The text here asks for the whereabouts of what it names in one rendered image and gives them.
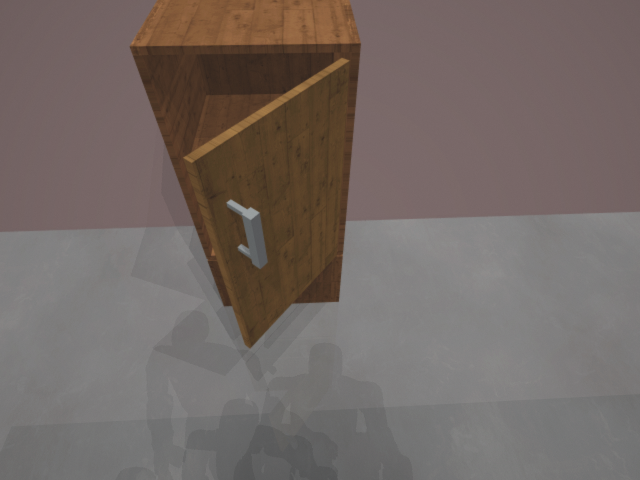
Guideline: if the handle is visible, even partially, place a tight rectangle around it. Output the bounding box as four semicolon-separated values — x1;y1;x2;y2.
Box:
227;200;268;269

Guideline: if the cupboard door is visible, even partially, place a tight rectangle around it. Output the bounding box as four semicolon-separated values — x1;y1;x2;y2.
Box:
183;58;350;348

